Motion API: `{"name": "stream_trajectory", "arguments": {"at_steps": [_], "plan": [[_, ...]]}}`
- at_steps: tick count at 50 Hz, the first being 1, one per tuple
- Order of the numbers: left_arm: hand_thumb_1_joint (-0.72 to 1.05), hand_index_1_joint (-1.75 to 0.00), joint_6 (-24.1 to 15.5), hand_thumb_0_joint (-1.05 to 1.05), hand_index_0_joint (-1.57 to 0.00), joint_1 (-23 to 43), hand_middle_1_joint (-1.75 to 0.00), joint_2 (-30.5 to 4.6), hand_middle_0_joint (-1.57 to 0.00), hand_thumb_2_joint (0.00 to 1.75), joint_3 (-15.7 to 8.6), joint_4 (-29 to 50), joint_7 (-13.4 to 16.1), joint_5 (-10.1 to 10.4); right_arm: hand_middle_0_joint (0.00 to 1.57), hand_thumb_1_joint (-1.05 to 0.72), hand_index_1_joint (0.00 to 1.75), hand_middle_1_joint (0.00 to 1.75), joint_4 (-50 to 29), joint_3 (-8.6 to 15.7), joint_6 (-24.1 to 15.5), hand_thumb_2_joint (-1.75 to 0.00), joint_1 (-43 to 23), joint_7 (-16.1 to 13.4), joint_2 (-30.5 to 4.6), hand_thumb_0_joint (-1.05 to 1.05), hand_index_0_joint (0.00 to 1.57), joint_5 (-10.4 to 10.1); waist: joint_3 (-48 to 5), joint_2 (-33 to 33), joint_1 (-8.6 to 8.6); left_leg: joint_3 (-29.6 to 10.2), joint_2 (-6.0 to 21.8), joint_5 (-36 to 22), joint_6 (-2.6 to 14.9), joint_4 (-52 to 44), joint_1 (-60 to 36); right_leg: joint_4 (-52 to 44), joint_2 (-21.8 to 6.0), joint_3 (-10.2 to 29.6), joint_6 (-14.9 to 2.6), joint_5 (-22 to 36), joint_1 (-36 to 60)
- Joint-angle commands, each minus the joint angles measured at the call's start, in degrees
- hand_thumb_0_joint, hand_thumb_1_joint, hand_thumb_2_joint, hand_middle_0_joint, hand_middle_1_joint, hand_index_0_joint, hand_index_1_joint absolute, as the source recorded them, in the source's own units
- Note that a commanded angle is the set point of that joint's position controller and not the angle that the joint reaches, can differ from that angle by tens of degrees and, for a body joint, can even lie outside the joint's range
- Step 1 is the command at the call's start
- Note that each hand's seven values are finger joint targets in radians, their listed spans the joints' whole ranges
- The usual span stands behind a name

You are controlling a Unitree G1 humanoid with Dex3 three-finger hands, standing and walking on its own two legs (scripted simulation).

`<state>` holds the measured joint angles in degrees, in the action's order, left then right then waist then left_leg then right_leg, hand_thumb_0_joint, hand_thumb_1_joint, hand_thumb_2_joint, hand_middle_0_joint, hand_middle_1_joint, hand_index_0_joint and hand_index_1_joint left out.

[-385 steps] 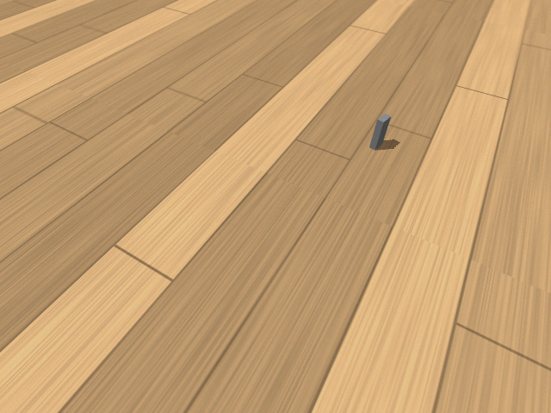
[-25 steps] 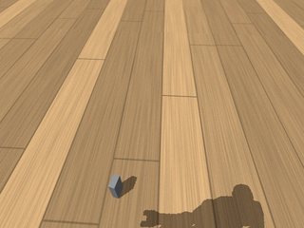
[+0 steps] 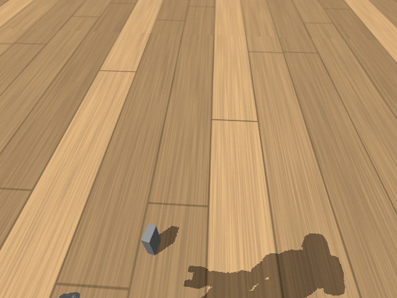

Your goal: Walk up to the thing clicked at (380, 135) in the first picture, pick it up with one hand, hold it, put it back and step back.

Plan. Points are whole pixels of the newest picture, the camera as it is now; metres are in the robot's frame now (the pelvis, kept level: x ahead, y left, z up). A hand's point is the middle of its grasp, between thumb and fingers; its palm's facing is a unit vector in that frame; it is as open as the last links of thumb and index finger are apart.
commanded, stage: go down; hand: left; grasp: from the side
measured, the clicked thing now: (151, 240) +0.44 +0.24 -0.69
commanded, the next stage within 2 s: none
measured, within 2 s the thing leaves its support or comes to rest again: neither
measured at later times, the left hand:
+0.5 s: hand (86, 294) +0.15 +0.27 -0.18, palm faces +0.05 -0.94 -0.34, open 16.6 cm
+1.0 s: hand (82, 297) +0.14 +0.29 -0.19, palm faces +0.08 -0.94 -0.33, open 17.5 cm
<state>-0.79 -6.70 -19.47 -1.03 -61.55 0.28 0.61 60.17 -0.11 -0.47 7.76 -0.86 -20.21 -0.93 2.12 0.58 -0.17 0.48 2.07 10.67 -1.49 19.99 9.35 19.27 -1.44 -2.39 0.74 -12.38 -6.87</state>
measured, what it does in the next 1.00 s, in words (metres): lowers itself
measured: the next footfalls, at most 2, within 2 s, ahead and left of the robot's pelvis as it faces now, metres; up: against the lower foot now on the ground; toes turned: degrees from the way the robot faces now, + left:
none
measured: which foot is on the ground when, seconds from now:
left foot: down 0.00-1.00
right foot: down 0.00-1.00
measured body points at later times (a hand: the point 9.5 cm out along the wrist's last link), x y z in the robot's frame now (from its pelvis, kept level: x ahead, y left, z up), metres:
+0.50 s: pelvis -0.01 +0.01 -0.05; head +0.06 +0.02 +0.40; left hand +0.15 +0.32 -0.16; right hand +0.11 -0.26 -0.15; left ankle +0.00 +0.14 -0.75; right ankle -0.02 -0.12 -0.75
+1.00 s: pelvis -0.01 +0.01 -0.09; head +0.07 +0.03 +0.36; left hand +0.14 +0.33 -0.17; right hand +0.16 -0.24 -0.17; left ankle +0.00 +0.14 -0.75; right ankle -0.02 -0.12 -0.75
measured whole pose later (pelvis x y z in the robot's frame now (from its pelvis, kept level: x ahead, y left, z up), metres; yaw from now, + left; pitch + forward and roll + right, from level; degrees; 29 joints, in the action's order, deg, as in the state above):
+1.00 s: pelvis -0.01 +0.01 -0.09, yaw +0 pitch +17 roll -3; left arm 18.0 -17.9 -20.5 -14.5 -18.9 -5.1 0.0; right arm 31.6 0.1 -9.0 13.2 -6.0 -13.2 0.0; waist -8.0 1.1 -2.3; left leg -2.6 3.3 30.2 -1.0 64.1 50.8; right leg 60.3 -0.9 -3.6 1.2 -30.9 -46.1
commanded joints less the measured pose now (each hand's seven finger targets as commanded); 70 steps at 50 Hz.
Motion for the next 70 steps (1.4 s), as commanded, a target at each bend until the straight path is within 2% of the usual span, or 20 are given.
{"name": "stream_trajectory", "arguments": {"at_steps": [1,2,3,5,6,10,13,16,19,20,29,33,42,45,46,47,51,57,63,70], "plan": [[0.5,-0.02,-2.15,0.0,-0.03,13.66,-0.04,-12.36,-0.01,0.5,-7.29,1.97,0.52,-1.0,0.2,-0.97,0.3,0.3,-12.1,2.76,-2.67,-0.92,4.23,-1.92,-6.34,0.0,0.2,-2.25,-2.76,-3.93,-2.87,2.36,-2.3,-2.23,2.31,3.52,4.69,1.79,1.14,0.03,-1.26,4.38,-8.98],[0.42,-0.01,-2.09,0.0,-0.03,18.57,-0.03,-14.56,-0.01,0.42,-8.61,3.77,-0.19,-1.99,0.2,-0.97,0.3,0.3,-13.79,3.14,-2.78,-0.92,4.53,-2.08,-6.1,0.0,0.2,-1.99,-5.17,-3.98,-2.23,2.19,-2.26,-3.2,2.53,5.77,6.04,3.85,1.0,0.21,-1.21,5.59,-9.94],[0.34,-0.01,-2.41,0.0,-0.03,17.31,-0.03,-16.91,-0.01,0.34,-11.08,3.3,-0.58,-3.3,0.2,-0.96,0.3,0.3,-15.32,4.05,-3.02,-0.92,4.91,-2.09,-6.01,0.0,0.2,-1.14,-10.52,-3.81,-0.89,2.16,-2.43,-4.99,2.45,7.48,6.15,5.93,0.59,0.51,-1.09,7.55,-7.93],[0.2,-0.02,-0.76,0.0,-0.04,7.49,-0.03,-13.23,-0.02,0.18,-11.65,1.72,-1.76,-5.13,0.2,-0.94,0.3,0.3,-16.94,5.1,-3.24,-0.91,7.65,-1.56,-5.41,0.0,0.2,-0.22,-14.69,0.43,0.96,2.02,-2.96,-8.53,1.84,10.73,7.45,10.04,0.71,0.74,-1.68,10.09,-8.92],[0.17,-0.03,-0.13,0.0,-0.04,6.5,-0.05,-14.17,-0.03,0.16,-12.97,4.51,-1.75,-5.39,0.2,-0.93,0.3,0.3,-18.83,5.33,-3.34,-0.91,7.57,-1.44,-5.21,0.0,0.2,-0.23,-16.78,2.3,1.83,2.06,-3.14,-10.2,1.56,11.23,7.4,10.93,0.71,0.78,-1.8,11.33,-7.74],[-0.05,-0.02,4.28,0.0,-0.06,4.47,-0.04,-12.64,-0.05,0.1,-13.67,9.01,-1.76,-5.53,0.2,-0.89,0.3,0.3,-23.49,5.39,-3.48,-0.9,6.15,-1.17,-4.56,0.0,0.2,-0.86,-14.94,1.96,0.82,1.29,-2.48,-10.83,1.29,12.02,9.05,11.91,1.6,0.02,-1.93,10.0,-10.76],[-0.28,-0.04,6.63,0.0,-0.07,4.45,-0.05,-12.51,-0.06,0.07,-14.29,12.85,-1.8,-4.94,0.2,-0.87,0.3,0.3,-26.16,4.94,-3.99,-0.89,5.23,-1.06,-3.86,0.0,0.2,-0.85,-12.94,0.35,0.35,1.17,-2.21,-5.42,1.57,14.42,13.35,13.5,1.69,-0.06,-1.7,4.78,-14.32],[-0.38,-0.04,7.43,0.0,-0.07,5.47,-0.05,-11.35,-0.07,0.05,-13.66,20.67,-2.32,-4.25,0.2,-0.85,0.3,0.3,-28.14,5.07,-4.8,-0.89,5.97,-1.23,-3.46,0.0,0.2,-0.81,-14.97,1.17,-0.55,1.2,-2.03,-4.62,1.67,17.67,14.91,16.76,1.58,0.18,-1.53,4.26,-17.44],[-0.51,-0.06,8.43,0.0,-0.08,2.15,-0.06,-10.41,-0.07,0.03,-13.9,21.35,-2.58,-3.93,0.2,-0.83,0.3,0.3,-28.74,4.75,-6.0,-0.88,6.64,-1.49,-2.99,0.0,0.2,-0.59,-14.52,0.72,-1.51,0.59,-1.4,-2.14,1.61,20.44,17.68,19.81,1.72,0.0,-1.44,1.82,-21.04],[-0.52,-0.06,8.21,0.0,-0.08,4.84,-0.06,-12.42,-0.07,0.02,-14.58,28.76,-2.53,-3.92,0.2,-0.83,0.3,0.3,-29.17,5.33,-6.34,-0.88,7.18,-1.7,-3.35,0.0,0.2,-0.64,-17.86,2.06,-1.08,0.3,-1.2,-3.11,1.55,21.35,16.93,21.12,1.78,-0.02,-1.55,2.67,-21.34],[-0.58,-0.05,12.98,0.0,-0.09,-5.55,-0.06,-11.3,-0.08,0.02,-15.19,38.25,-2.74,-3.0,0.2,-0.83,0.3,0.3,-32.5,4.66,-9.0,-0.88,6.2,-3.36,-2.79,0.0,0.2,-0.29,-17.9,4.09,-1.36,-1.18,-0.41,-0.48,1.2,26.62,21.93,27.41,2.11,-0.73,-1.41,-0.68,-27.93],[-0.59,-0.04,15.58,0.0,-0.08,-6.87,-0.04,-11.79,-0.08,0.02,-15.62,45.89,-2.79,-2.43,0.2,-0.84,0.3,0.3,-33.93,4.49,-9.72,-0.88,6.28,-4.46,-2.55,0.0,0.2,-0.17,-20.42,4.14,-1.69,-1.34,-0.45,-3.19,1.56,29.55,22.88,29.0,1.83,-0.56,-1.29,1.88,-28.45],[-0.61,-0.03,18.24,0.0,-0.08,-12.3,-0.03,-11.88,-0.08,0.01,-17.53,47.21,-3.9,-1.6,0.2,-0.85,0.3,0.3,-34.82,4.07,-10.95,-0.89,6.52,-5.64,-1.83,0.0,0.2,0.4,-21.07,4.02,-2.59,-2.02,-0.33,-4.63,1.87,34.13,26.92,32.79,1.92,-0.8,-1.11,2.62,-32.09],[-0.61,-0.05,17.18,0.0,-0.09,-10.57,-0.04,-12.57,-0.09,0.02,-18.01,52.49,-4.5,-1.08,0.2,-0.85,0.3,0.3,-36.48,4.02,-11.44,-0.89,5.51,-5.92,-1.55,0.0,0.2,0.44,-22.5,5.55,-2.16,-2.05,-0.41,-4.17,1.85,35.3,27.44,33.82,1.94,-0.74,-1.25,2.18,-33.26],[-0.59,-0.03,17.63,0.0,-0.08,-14.46,-0.02,-11.49,-0.08,0.02,-18.32,46.9,-4.56,-1.07,0.2,-0.86,0.3,0.3,-35.4,4.11,-11.43,-0.89,6.16,-5.82,-1.74,0.0,0.2,0.48,-20.69,3.37,-2.48,-2.13,-0.41,-2.47,1.87,35.29,29.0,33.95,2.13,-0.98,-1.17,0.82,-33.79],[-0.61,-0.05,16.86,0.0,-0.09,-12.12,-0.04,-12.39,-0.09,0.02,-18.32,52.63,-4.99,-0.66,0.2,-0.86,0.3,0.3,-36.37,4.05,-11.68,-0.89,5.74,-5.88,-1.47,0.0,0.2,0.53,-22.68,4.9,-1.96,-2.04,-0.42,-3.62,1.9,36.1,28.85,34.55,1.98,-0.8,-1.28,1.94,-33.7],[-0.59,-0.03,15.99,0.0,-0.09,-14.55,-0.02,-12.7,-0.1,0.01,-19.56,51.03,-5.1,-0.45,0.2,-0.87,0.3,0.3,-36.25,4.24,-11.83,-0.89,6.32,-5.99,-1.49,0.0,0.2,0.63,-23.9,3.99,-1.85,-1.99,-0.64,-5.12,2.18,38.02,29.91,35.61,1.86,-0.49,-1.12,3.76,-33.9],[-0.59,-0.01,14.4,0.0,-0.09,-16.08,-0.01,-13.07,-0.09,0.0,-20.89,51.64,-5.5,0.11,0.2,-0.88,0.3,0.3,-36.68,4.35,-12.13,-0.89,5.66,-5.75,-1.38,0.0,0.2,0.75,-22.02,4.99,-1.26,-2.41,-0.57,2.45,1.89,37.6,33.64,36.6,2.03,-0.76,-1.53,-3.49,-36.82],[-0.57,0.0,8.12,0.0,-0.09,-2.62,0.0,-15.89,-0.09,0.0,-23.14,46.71,-6.57,1.75,0.2,-0.9,0.3,0.3,-35.15,4.04,-13.97,-0.9,5.21,-5.85,-2.11,0.0,0.2,0.72,-18.92,3.84,-3.65,-2.27,-0.39,10.53,2.4,41.65,40.53,39.97,1.83,0.0,-1.36,-9.82,-44.75],[-0.61,-0.03,-5.45,0.0,-0.09,11.12,-0.03,-22.56,-0.1,0.0,-29.56,35.53,-13.44,4.85,0.2,-0.91,0.3,0.3,-32.78,4.07,-15.67,-0.9,4.97,-5.01,-4.7,0.0,0.2,0.79,-26.99,7.76,-1.84,-3.74,-0.03,12.96,2.04,50.11,47.05,52.58,1.33,0.59,-2.22,-13.06,-58.14]]}}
